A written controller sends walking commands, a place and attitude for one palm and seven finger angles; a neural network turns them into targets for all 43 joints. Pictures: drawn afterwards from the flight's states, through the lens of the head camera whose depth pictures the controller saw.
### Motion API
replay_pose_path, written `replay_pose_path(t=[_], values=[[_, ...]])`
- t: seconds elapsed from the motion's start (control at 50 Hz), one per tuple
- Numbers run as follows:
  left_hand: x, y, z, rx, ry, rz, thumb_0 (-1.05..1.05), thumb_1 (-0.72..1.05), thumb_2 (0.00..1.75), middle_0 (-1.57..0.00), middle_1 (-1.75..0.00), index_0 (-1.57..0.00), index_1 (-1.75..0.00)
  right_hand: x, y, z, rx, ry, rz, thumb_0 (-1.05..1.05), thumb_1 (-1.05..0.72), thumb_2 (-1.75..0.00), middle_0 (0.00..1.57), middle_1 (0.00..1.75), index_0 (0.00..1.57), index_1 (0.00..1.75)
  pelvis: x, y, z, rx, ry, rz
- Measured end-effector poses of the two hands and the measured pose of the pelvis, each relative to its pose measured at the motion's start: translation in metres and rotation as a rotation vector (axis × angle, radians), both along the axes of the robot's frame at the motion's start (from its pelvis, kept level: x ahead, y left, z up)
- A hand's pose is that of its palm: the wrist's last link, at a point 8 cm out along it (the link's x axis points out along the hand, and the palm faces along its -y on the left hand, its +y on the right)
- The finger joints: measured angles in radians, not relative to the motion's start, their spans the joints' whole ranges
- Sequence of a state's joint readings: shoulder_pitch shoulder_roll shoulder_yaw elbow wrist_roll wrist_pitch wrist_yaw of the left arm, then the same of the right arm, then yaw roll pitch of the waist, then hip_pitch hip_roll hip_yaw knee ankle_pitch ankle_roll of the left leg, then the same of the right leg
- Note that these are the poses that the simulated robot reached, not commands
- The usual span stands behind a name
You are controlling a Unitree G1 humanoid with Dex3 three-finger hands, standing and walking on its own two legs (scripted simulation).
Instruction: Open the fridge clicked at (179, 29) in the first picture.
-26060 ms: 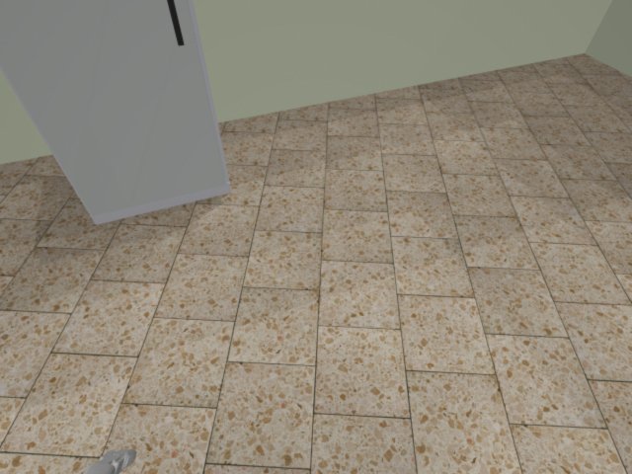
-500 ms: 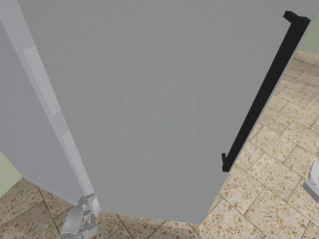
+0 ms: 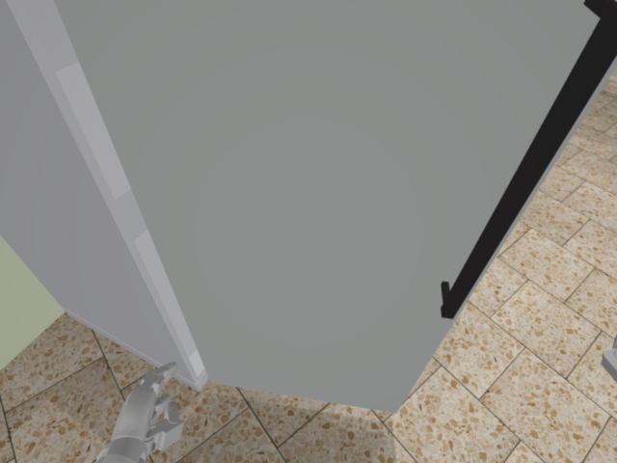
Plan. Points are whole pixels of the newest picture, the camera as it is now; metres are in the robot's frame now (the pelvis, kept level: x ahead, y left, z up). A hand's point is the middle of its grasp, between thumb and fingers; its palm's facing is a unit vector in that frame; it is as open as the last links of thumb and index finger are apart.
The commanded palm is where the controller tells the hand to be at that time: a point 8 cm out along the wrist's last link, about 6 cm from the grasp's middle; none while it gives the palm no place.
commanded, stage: step back with the hand held close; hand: right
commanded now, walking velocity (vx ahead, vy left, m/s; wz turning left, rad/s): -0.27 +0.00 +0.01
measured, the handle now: (499, 204) +0.38 -0.22 +0.18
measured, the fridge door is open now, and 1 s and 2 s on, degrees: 72 72 72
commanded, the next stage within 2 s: stop stepping back and stand still in 1.10 s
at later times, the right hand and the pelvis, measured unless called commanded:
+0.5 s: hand out of the picture +0.13 -0.29 +0.15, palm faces +0.45 +0.77 -0.46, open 7.4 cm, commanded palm +0.07 -0.32 +0.17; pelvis -0.06 -0.02 -0.02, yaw -1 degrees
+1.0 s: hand out of the picture +0.09 -0.31 +0.16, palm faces +0.41 +0.81 -0.41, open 7.4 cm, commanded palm +0.04 -0.34 +0.17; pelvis -0.12 -0.05 -0.02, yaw +4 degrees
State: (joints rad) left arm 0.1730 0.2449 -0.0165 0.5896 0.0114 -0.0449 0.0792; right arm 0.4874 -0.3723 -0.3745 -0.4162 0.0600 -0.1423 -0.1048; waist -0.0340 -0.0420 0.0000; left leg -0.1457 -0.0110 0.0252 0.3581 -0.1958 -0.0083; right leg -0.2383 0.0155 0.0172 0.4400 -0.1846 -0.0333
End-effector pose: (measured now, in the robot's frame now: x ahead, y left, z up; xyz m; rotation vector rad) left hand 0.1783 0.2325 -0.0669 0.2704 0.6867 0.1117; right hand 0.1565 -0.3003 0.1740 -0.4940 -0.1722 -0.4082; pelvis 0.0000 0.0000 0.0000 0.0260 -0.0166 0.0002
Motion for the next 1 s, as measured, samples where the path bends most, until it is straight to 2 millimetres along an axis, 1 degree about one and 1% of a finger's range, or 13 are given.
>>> replay_pose_path(t=[0.08,0.16,0.38,0.58,0.64,0.72,0.78,0.84,0.92,0.94,0.98,1.0], values=[[-0.011,0.002,-0.001,0.011,0.019,0.036,0.02,0.91,0.90,-0.20,-0.30,-0.21,-0.30,-0.006,-0.003,-0.004,-0.021,0.044,0.027,0.01,-0.89,-0.90,0.21,0.31,0.21,0.30,-0.007,-0.006,-0.001,-0.004,0.014,0.006],[-0.025,0.000,-0.003,0.017,0.034,0.053,0.02,0.91,0.90,-0.20,-0.30,-0.21,-0.30,-0.015,-0.011,-0.004,-0.041,0.044,0.027,0.01,-0.89,-0.90,0.22,0.31,0.22,0.30,-0.017,-0.010,-0.003,-0.003,0.017,0.009],[-0.062,-0.015,-0.005,0.021,0.020,0.041,0.02,0.91,0.90,-0.20,-0.30,-0.21,-0.30,-0.047,-0.025,-0.006,-0.066,-0.033,0.013,0.01,-0.89,-0.90,0.21,0.31,0.22,0.30,-0.048,-0.019,-0.010,0.012,0.012,0.006],[-0.085,-0.020,-0.011,0.047,0.025,0.007,0.02,0.90,0.90,-0.20,-0.30,-0.21,-0.30,-0.077,-0.030,-0.007,-0.077,-0.107,-0.001,0.01,-0.89,-0.90,0.21,0.31,0.22,0.30,-0.068,-0.022,-0.018,0.030,0.010,-0.020],[-0.092,-0.022,-0.012,0.068,0.038,0.009,0.02,0.90,0.90,-0.20,-0.30,-0.21,-0.30,-0.082,-0.034,-0.008,-0.060,-0.144,0.008,0.01,-0.89,-0.90,0.21,0.31,0.22,0.30,-0.073,-0.028,-0.020,0.038,0.007,-0.024],[-0.101,-0.028,-0.012,0.095,0.040,0.024,0.02,0.90,0.90,-0.20,-0.30,-0.21,-0.30,-0.084,-0.045,-0.011,-0.060,-0.174,0.026,0.01,-0.89,-0.90,0.21,0.31,0.22,0.30,-0.082,-0.038,-0.024,0.056,-0.002,-0.023],[-0.108,-0.038,-0.006,0.089,0.036,0.023,0.02,0.91,0.90,-0.20,-0.30,-0.21,-0.30,-0.087,-0.055,-0.004,-0.085,-0.173,0.021,0.01,-0.89,-0.90,0.22,0.31,0.22,0.30,-0.088,-0.041,-0.017,0.082,0.006,-0.041],[-0.112,-0.049,0.001,0.063,0.037,0.004,0.02,0.91,0.90,-0.20,-0.30,-0.21,-0.30,-0.096,-0.062,0.006,-0.088,-0.187,0.011,0.01,-0.89,-0.90,0.22,0.31,0.22,0.30,-0.092,-0.042,-0.009,0.095,0.038,-0.038],[-0.114,-0.062,0.005,0.033,0.027,-0.024,0.02,0.90,0.90,-0.20,-0.30,-0.21,-0.30,-0.108,-0.060,0.010,-0.056,-0.175,0.025,0.01,-0.89,-0.90,0.21,0.31,0.21,0.30,-0.100,-0.044,-0.004,0.086,0.084,-0.004],[-0.114,-0.064,0.004,0.029,0.023,-0.031,0.02,0.90,0.90,-0.20,-0.30,-0.21,-0.30,-0.109,-0.058,0.008,-0.055,-0.171,0.037,0.01,-0.89,-0.90,0.21,0.31,0.21,0.30,-0.103,-0.044,-0.005,0.074,0.091,0.012],[-0.115,-0.065,-0.003,0.028,0.005,-0.039,0.02,0.90,0.90,-0.20,-0.30,-0.21,-0.30,-0.111,-0.051,0.003,-0.078,-0.171,0.077,0.01,-0.89,-0.90,0.21,0.31,0.21,0.30,-0.115,-0.044,-0.015,0.031,0.097,0.060],[-0.118,-0.065,-0.006,0.031,0.004,-0.034,0.01,0.90,0.90,-0.21,-0.30,-0.21,-0.30,-0.109,-0.049,0.000,-0.071,-0.171,0.098,0.01,-0.89,-0.90,0.21,0.31,0.21,0.30,-0.121,-0.046,-0.017,0.039,0.088,0.071]])
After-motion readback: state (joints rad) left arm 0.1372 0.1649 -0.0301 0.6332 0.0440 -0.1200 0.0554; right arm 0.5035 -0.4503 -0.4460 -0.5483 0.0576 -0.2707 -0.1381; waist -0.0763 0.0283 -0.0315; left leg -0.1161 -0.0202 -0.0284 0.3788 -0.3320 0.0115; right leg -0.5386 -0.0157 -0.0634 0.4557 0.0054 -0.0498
